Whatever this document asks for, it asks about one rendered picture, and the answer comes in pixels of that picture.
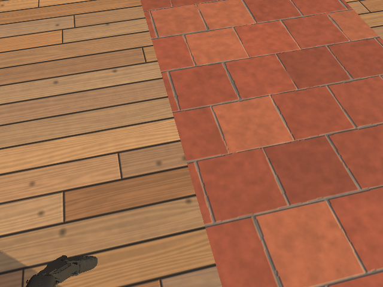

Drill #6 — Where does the robot left hand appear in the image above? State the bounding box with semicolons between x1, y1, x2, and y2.
26;255;98;287

